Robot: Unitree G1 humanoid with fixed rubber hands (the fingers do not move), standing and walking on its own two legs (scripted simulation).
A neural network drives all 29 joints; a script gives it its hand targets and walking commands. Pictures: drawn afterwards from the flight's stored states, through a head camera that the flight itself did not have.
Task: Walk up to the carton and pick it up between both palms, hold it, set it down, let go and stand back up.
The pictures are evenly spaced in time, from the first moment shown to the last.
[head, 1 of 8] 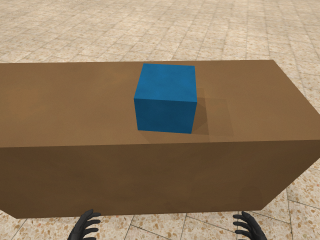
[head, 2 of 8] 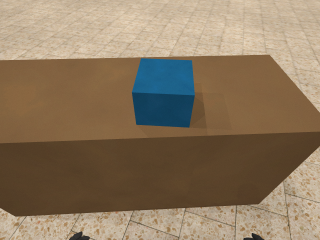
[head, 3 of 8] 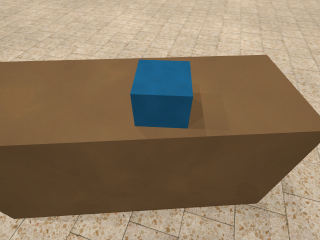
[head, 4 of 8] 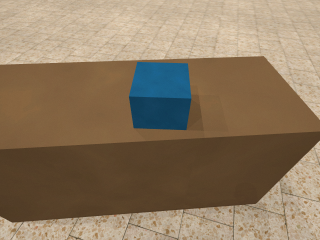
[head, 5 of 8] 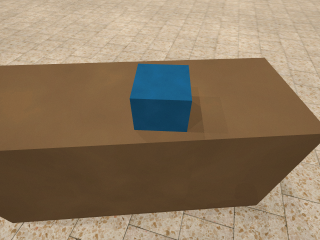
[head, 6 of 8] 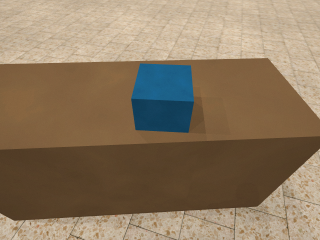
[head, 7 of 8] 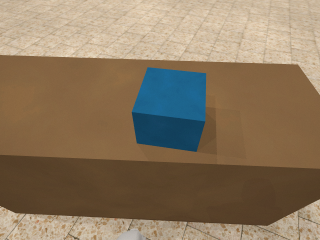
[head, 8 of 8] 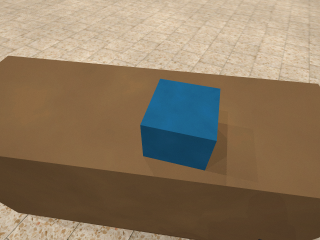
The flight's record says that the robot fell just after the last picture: no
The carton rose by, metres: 0.00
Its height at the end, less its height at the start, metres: +0.00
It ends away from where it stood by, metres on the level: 0.00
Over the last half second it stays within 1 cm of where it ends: yes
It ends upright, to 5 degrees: yes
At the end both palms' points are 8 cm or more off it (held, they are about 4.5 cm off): yes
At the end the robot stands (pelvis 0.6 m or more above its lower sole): yes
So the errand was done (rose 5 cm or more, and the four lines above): no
